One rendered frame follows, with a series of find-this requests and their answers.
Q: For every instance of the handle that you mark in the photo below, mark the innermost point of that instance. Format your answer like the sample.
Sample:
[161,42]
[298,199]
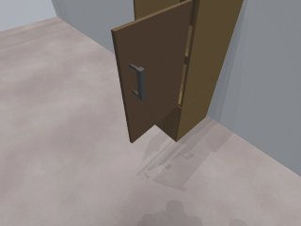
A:
[141,82]

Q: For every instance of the cupboard door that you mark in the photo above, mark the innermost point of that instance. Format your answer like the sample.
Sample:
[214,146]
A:
[157,43]

